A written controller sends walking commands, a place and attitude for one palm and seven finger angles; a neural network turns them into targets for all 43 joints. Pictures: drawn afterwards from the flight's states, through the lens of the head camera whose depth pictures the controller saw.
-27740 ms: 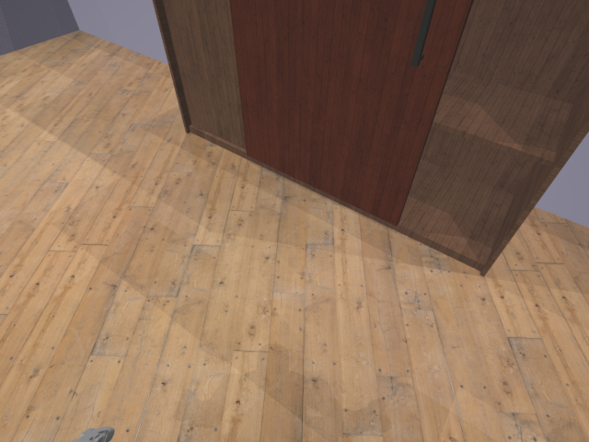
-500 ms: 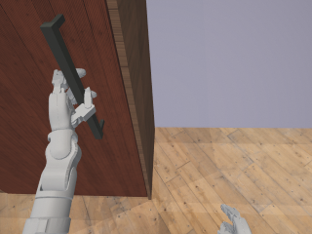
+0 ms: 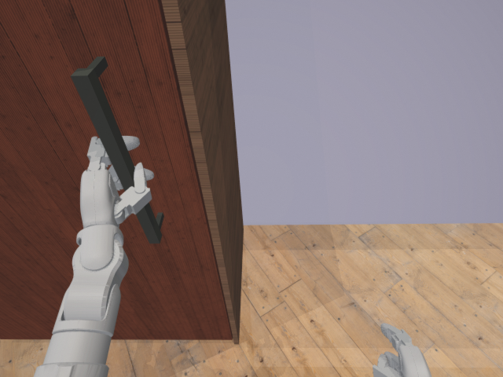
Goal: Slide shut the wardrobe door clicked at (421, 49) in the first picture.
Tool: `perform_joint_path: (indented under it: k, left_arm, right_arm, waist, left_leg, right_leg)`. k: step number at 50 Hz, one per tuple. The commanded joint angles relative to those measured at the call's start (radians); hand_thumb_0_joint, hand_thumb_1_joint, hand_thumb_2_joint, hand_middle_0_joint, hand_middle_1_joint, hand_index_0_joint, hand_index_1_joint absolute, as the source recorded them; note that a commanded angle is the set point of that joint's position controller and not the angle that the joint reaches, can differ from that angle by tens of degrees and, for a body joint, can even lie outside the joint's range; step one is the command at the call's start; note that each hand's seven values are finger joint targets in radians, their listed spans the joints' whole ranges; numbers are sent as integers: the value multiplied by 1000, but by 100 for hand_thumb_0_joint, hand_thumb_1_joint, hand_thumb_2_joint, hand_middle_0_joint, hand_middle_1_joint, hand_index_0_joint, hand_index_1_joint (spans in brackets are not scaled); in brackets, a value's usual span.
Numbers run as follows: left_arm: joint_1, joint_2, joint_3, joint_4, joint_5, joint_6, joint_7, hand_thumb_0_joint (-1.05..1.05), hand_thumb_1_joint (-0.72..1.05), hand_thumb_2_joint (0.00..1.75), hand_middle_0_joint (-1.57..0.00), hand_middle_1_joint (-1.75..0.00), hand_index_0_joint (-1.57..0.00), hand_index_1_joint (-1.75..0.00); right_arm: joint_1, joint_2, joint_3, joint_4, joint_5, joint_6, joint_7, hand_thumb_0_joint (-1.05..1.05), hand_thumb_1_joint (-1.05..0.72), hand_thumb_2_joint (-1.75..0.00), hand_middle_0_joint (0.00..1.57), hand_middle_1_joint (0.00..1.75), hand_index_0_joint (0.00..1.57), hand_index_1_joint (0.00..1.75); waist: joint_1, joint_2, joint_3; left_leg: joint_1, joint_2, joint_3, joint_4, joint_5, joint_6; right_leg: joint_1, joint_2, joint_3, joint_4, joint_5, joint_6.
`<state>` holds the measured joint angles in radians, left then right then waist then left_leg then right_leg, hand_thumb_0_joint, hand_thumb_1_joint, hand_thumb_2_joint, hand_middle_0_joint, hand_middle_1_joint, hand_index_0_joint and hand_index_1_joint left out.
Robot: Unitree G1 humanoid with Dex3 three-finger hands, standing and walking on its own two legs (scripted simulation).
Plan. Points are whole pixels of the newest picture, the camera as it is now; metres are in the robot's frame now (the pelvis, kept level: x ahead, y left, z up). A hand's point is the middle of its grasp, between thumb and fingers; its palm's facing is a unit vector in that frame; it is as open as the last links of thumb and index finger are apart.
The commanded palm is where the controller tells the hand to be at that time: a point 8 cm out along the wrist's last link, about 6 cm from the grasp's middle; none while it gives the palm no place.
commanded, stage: stop walking and hold the door there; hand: left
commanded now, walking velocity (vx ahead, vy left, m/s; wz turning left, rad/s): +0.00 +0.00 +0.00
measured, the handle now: (132, 167) +0.38 +0.22 +0.16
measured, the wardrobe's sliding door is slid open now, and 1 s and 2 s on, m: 0.00 0.00 0.00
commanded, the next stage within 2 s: loosen the grip on the handle in 0.06 s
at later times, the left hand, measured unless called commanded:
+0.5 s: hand (143, 188) +0.34 +0.19 +0.16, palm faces +0.36 -0.92 -0.13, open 11.3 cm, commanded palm +0.29 +0.22 +0.16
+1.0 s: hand (139, 198) +0.33 +0.20 +0.15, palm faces +0.37 -0.92 -0.14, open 14.7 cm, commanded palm +0.30 +0.25 +0.16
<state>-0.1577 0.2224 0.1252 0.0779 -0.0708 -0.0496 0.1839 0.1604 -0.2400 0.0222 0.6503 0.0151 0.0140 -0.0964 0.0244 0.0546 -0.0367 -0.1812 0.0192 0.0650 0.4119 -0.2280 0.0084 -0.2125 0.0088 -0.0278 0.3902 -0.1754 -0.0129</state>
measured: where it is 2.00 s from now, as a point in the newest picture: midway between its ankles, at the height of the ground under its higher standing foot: outside the picture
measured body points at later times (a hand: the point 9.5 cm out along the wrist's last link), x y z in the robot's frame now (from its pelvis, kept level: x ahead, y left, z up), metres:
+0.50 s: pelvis +0.00 -0.01 +0.00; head -0.01 -0.02 +0.45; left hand +0.31 +0.24 +0.17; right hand +0.16 -0.25 -0.10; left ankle -0.01 +0.11 -0.74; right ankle +0.02 -0.11 -0.74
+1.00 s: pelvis +0.02 -0.02 -0.01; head +0.01 -0.03 +0.44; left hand +0.30 +0.25 +0.16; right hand +0.19 -0.26 -0.10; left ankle -0.01 +0.11 -0.74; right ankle +0.02 -0.11 -0.74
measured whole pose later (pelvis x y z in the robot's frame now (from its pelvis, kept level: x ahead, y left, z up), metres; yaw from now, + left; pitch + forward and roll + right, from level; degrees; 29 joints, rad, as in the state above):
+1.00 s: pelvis +0.02 -0.02 -0.01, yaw +2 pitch +0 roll +0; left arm -0.10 0.24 0.19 -0.01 -0.08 0.02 0.15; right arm 0.20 -0.23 -0.01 0.68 0.01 -0.07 -0.06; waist 0.02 0.02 -0.03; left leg -0.21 0.03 0.03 0.53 -0.31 -0.02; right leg -0.24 0.02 -0.06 0.53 -0.29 -0.04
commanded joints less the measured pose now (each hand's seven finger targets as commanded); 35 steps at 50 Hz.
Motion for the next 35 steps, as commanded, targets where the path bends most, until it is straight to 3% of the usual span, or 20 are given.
perform_joint_path:
  k: [1,2,4,7,8,9,10,11,12,13,14,16,18,20,23,27,28,29,33,35]
  left_arm:
    - [-235,85,-83,-215,31,-79,-56,0,90,90,-45,-140,-45,-140]
    - [-239,103,-65,-217,30,-81,-54,0,90,90,-45,-140,-45,-140]
    - [-229,85,-86,-213,30,-81,-56,0,90,90,-45,-140,-45,-140]
    - [-236,77,-95,-212,32,-87,-58,0,90,90,-45,-140,-45,-140]
    - [-1095,666,313,-378,54,-153,-23,0,90,90,-45,-140,-45,-140]
    - [-723,219,139,145,99,-12,-84,0,78,84,-45,-140,-45,-140]
    - [-564,143,94,-23,-11,-14,-98,0,66,78,-45,-140,-45,-140]
    - [-537,169,130,-73,-35,-20,-103,0,54,73,-45,-140,-45,-140]
    - [-534,165,116,-130,-46,-24,-96,0,42,67,-45,-140,-45,-140]
    - [-510,142,76,-134,-20,-23,-82,0,30,61,-45,-140,-45,-140]
    - [-521,127,40,-156,10,-25,-64,0,17,55,-45,-140,-45,-140]
    - [-440,117,19,-148,50,-23,-32,0,-7,43,-45,-140,-45,-140]
    - [-401,181,78,-184,52,-23,-19,0,-31,32,-45,-140,-45,-140]
    - [-426,129,39,-250,29,-33,-19,0,-55,20,-42,-137,-42,-137]
    - [-329,132,47,-305,33,-35,-14,0,-55,20,-38,-132,-38,-132]
    - [-306,142,57,-297,28,-6,-15,0,-55,20,-33,-125,-33,-125]
    - [-320,180,94,-231,32,2,-14,0,-55,20,-32,-123,-32,-123]
    - [-322,142,68,-269,21,1,-20,0,-55,20,-30,-122,-30,-122]
    - [-308,160,87,-326,15,-3,-15,0,-55,20,-25,-115,-25,-115]
    - [-290,132,59,-347,17,-3,-9,0,-55,20,-25,-115,-25,-115]
  right_arm:
    - [-121,-86,-28,-154,3,-39,-8,0,-90,-90,20,30,20,30]
    - [-116,-90,-30,-151,4,-39,-9,0,-90,-90,20,30,20,30]
    - [-115,-90,-29,-150,6,-37,-9,0,-90,-90,20,30,20,30]
    - [-116,-89,-28,-152,4,-38,-10,0,-90,-90,20,30,20,30]
    - [-82,6,102,-263,87,-53,-17,0,-90,-90,20,30,20,30]
    - [-67,-58,-65,-91,-7,-126,1,0,-90,-90,20,30,20,30]
    - [9,-126,-80,-110,14,-146,23,0,-90,-90,20,30,20,30]
    - [-42,-121,-71,-111,24,-161,24,0,-90,-90,20,30,20,30]
    - [-68,-111,-61,-100,16,-164,26,0,-90,-90,20,30,20,30]
    - [-67,-95,-51,-87,15,-166,32,0,-90,-90,20,30,20,30]
    - [-69,-103,-49,-87,12,-175,42,0,-90,-90,20,30,20,30]
    - [-64,-105,-49,-83,6,-183,52,0,-90,-90,20,30,20,30]
    - [-67,-119,-55,-80,-1,-181,50,0,-90,-90,20,30,20,30]
    - [-85,-108,-54,-92,3,-187,51,0,-90,-90,20,30,20,30]
    - [-78,-110,-63,-97,-1,-190,53,0,-90,-90,20,30,20,30]
    - [-71,-118,-68,-95,1,-179,48,0,-90,-90,20,30,20,30]
    - [-56,-126,-68,-77,-5,-171,42,0,-90,-90,20,30,20,30]
    - [-64,-121,-70,-94,-1,-170,44,0,-90,-90,20,30,20,30]
    - [-52,-116,-74,-98,-3,-162,41,0,-90,-90,20,30,20,30]
    - [-52,-113,-73,-105,-3,-159,42,0,-90,-90,20,30,20,30]
  waist:
    - [-33,-60,-198]
    - [-34,-62,-203]
    - [-34,-37,-188]
    - [-35,-48,-185]
    - [-29,-59,83]
    - [-46,-197,-77]
    - [-34,-206,-184]
    - [-1,-146,-257]
    - [11,-32,-263]
    - [0,65,-211]
    - [-5,114,-190]
    - [-6,68,-127]
    - [3,-15,-139]
    - [-7,-75,-147]
    - [6,-58,-168]
    - [-8,-76,-136]
    - [-20,-97,-111]
    - [-12,-84,-133]
    - [-7,-46,-201]
    - [-9,-28,-213]
  left_leg:
    - [103,77,-75,-35,257,10]
    - [105,75,-70,-33,255,9]
    - [99,75,-75,-45,231,13]
    - [106,75,-75,-46,245,14]
    - [-148,47,-89,-144,-137,14]
    - [41,13,-13,-100,144,-11]
    - [97,17,-46,-88,221,-35]
    - [138,8,-26,-74,193,-24]
    - [131,-9,-15,-66,154,-18]
    - [116,-11,-17,-71,94,-24]
    - [90,-16,-23,-71,56,-21]
    - [52,-13,-31,-64,55,-9]
    - [43,-10,-31,-58,85,-2]
    - [46,-5,-26,-38,125,7]
    - [62,-6,-20,-17,188,9]
    - [36,-13,-17,6,185,16]
    - [18,-16,-20,11,163,15]
    - [21,-19,-17,16,172,18]
    - [37,-22,-19,42,228,16]
    - [42,-23,-21,54,255,18]
  right_leg:
    - [53,-88,94,-48,246,-6]
    - [56,-89,92,-51,248,-6]
    - [46,-88,95,-57,209,-4]
    - [40,-84,87,-57,211,-3]
    - [7,-28,71,-17,-227,35]
    - [36,41,-27,0,-7,-20]
    - [82,37,-44,-8,56,-19]
    - [108,33,-20,-11,51,-15]
    - [116,24,-10,-15,29,-14]
    - [83,24,-12,-13,-2,-16]
    - [69,16,-9,-11,-18,-21]
    - [58,13,-10,-14,-22,-23]
    - [85,15,-11,-18,-20,-19]
    - [82,10,-6,-14,3,-12]
    - [93,12,-6,6,64,-10]
    - [74,2,4,13,98,1]
    - [57,4,4,10,74,4]
    - [64,-4,8,14,95,5]
    - [95,-4,9,47,178,3]
    - [93,-8,8,63,223,4]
